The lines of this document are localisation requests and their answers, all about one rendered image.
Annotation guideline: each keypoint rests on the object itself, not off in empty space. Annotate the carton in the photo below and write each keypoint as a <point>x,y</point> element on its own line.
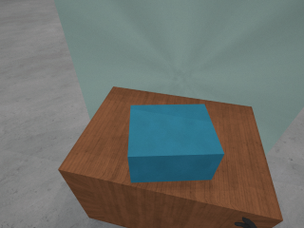
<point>172,142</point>

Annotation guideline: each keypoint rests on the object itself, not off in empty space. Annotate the pedestal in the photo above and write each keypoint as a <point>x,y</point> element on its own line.
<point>97,171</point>

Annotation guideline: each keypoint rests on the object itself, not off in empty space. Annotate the robot right hand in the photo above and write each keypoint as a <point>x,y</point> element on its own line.
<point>246,223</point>

